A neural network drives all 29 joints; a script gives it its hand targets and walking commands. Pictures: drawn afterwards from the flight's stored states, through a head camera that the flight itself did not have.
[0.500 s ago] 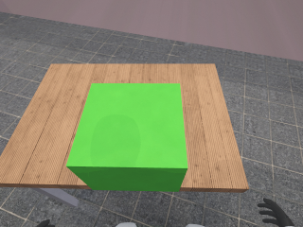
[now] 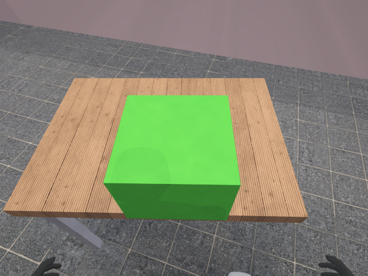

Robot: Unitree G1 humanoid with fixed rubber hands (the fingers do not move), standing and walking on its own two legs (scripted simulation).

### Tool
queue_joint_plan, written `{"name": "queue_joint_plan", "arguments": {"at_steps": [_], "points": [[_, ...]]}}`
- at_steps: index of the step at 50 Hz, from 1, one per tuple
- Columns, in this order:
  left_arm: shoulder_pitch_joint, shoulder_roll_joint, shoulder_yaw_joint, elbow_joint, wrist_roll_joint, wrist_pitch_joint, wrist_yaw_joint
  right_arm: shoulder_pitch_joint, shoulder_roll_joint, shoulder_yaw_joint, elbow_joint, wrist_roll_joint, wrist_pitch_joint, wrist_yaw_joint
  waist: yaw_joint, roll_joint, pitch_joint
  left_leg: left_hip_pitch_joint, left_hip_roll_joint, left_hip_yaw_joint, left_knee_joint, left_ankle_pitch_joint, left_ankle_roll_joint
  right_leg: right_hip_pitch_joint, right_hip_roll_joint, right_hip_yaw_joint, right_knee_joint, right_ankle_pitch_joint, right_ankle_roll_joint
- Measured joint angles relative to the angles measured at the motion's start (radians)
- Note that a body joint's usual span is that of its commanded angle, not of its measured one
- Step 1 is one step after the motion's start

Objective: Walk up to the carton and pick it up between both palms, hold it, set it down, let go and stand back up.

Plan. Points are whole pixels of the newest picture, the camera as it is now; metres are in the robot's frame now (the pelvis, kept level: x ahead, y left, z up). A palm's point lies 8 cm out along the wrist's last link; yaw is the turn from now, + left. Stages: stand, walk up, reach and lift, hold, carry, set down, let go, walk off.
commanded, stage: walk up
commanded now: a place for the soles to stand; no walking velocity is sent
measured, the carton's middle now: (176, 157) +0.40 +0.05 -0.03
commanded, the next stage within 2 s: reach and lift in 1.96 s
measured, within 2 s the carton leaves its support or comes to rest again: neither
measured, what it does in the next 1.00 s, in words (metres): stands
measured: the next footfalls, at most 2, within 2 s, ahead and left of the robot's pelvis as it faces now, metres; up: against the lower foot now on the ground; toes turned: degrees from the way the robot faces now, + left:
none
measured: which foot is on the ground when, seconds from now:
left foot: down 0.00-1.00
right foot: down 0.00-1.00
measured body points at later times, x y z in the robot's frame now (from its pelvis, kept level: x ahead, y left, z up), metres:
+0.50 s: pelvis +0.01 -0.01 +0.01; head +0.03 -0.02 +0.46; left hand +0.08 +0.33 -0.09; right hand +0.13 -0.33 -0.11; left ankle +0.02 +0.16 -0.73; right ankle +0.05 -0.16 -0.73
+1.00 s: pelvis +0.04 +0.00 +0.01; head +0.06 -0.01 +0.46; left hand +0.16 +0.32 -0.09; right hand +0.11 -0.33 -0.11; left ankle +0.02 +0.16 -0.73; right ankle +0.05 -0.16 -0.73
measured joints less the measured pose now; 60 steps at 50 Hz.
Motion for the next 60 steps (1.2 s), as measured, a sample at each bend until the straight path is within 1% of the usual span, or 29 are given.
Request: {"name": "queue_joint_plan", "arguments": {"at_steps": [2, 4, 6, 8, 11, 14, 17, 23, 29, 34, 40, 50, 55, 60], "points": [[0.012, -0.008, -0.001, 0.025, -0.006, 0.013, -0.010, 0.002, 0.013, 0.012, 0.006, 0.007, -0.002, -0.001, -0.009, 0.007, -0.027, -0.004, 0.015, -0.004, 0.010, -0.025, 0.010, 0.014, 0.021, 0.000, -0.022, -0.041, -0.010], [0.017, -0.005, -0.001, 0.048, -0.005, 0.012, -0.021, -0.005, 0.027, 0.019, 0.012, 0.009, -0.007, -0.001, -0.006, 0.000, -0.040, -0.001, 0.020, 0.002, 0.006, -0.025, 0.006, 0.028, 0.027, 0.008, -0.061, 0.022, -0.011], [0.011, -0.006, -0.003, 0.075, -0.003, 0.004, -0.022, -0.021, 0.031, 0.025, 0.025, 0.010, -0.014, -0.001, -0.002, -0.003, -0.038, 0.003, 0.019, 0.002, 0.008, -0.020, 0.002, 0.043, 0.027, 0.010, -0.093, 0.099, 0.006], [0.007, -0.012, -0.007, 0.102, -0.001, -0.004, -0.022, -0.035, 0.032, 0.030, 0.040, 0.014, -0.020, 0.002, 0.003, 0.001, -0.045, 0.006, 0.022, 0.002, -0.006, -0.013, 0.003, 0.051, 0.029, 0.009, -0.116, 0.104, 0.022], [0.008, -0.023, -0.009, 0.134, 0.000, -0.009, -0.028, -0.053, 0.029, 0.028, 0.055, 0.013, -0.026, 0.004, 0.007, 0.012, -0.061, 0.009, 0.028, 0.006, -0.038, 0.002, 0.007, 0.052, 0.036, 0.009, -0.142, 0.088, 0.016], [0.000, -0.026, -0.009, 0.154, 0.000, -0.016, -0.032, -0.065, 0.022, 0.024, 0.071, 0.011, -0.037, 0.001, 0.012, 0.015, -0.058, 0.015, 0.025, 0.005, -0.061, 0.019, 0.002, 0.055, 0.033, 0.009, -0.162, 0.128, 0.016], [-0.003, -0.030, -0.010, 0.175, 0.004, -0.022, -0.032, -0.072, 0.019, 0.019, 0.093, 0.014, -0.042, 0.000, 0.014, 0.022, -0.058, 0.023, 0.029, 0.004, -0.089, 0.030, -0.001, 0.058, 0.036, 0.006, -0.178, 0.131, 0.018], [-0.018, -0.046, -0.012, 0.208, 0.006, -0.025, -0.032, -0.071, 0.011, 0.012, 0.123, 0.008, -0.043, -0.003, 0.004, 0.037, -0.059, 0.033, 0.038, 0.003, -0.133, 0.045, -0.008, 0.059, 0.044, 0.000, -0.201, 0.132, 0.011], [-0.053, -0.063, -0.010, 0.222, 0.002, -0.032, -0.029, -0.051, 0.006, 0.012, 0.160, 0.002, -0.049, -0.008, -0.010, 0.047, -0.057, 0.050, 0.043, 0.004, -0.162, 0.047, -0.012, 0.071, 0.048, -0.002, -0.220, 0.128, 0.008], [-0.098, -0.071, -0.010, 0.221, 0.001, -0.035, -0.026, -0.028, 0.014, 0.014, 0.192, 0.007, -0.051, -0.014, -0.015, 0.037, -0.061, 0.066, 0.042, 0.009, -0.173, 0.040, -0.016, 0.079, 0.046, 0.001, -0.218, 0.115, 0.009], [-0.130, -0.070, -0.009, 0.231, 0.001, -0.027, -0.016, -0.025, 0.027, 0.017, 0.198, 0.008, -0.055, -0.023, -0.026, 0.025, -0.065, 0.082, 0.041, 0.018, -0.169, 0.025, -0.015, 0.089, 0.045, 0.010, -0.207, 0.100, 0.012], [-0.147, -0.070, -0.006, 0.263, 0.001, -0.020, -0.013, -0.035, 0.035, 0.013, 0.201, 0.001, -0.059, -0.027, -0.017, 0.018, -0.064, 0.103, 0.039, 0.028, -0.180, 0.021, -0.010, 0.108, 0.043, 0.018, -0.223, 0.101, 0.017], [-0.131, -0.076, -0.009, 0.280, 0.004, -0.019, -0.011, -0.039, 0.036, 0.009, 0.200, 0.002, -0.058, -0.028, -0.020, 0.023, -0.064, 0.110, 0.036, 0.029, -0.186, 0.024, -0.008, 0.116, 0.040, 0.018, -0.230, 0.104, 0.020], [-0.119, -0.080, -0.005, 0.289, 0.006, -0.021, -0.008, -0.034, 0.041, 0.007, 0.208, 0.001, -0.056, -0.029, -0.015, 0.023, -0.069, 0.114, 0.033, 0.026, -0.189, 0.027, -0.006, 0.121, 0.037, 0.015, -0.231, 0.106, 0.021]]}}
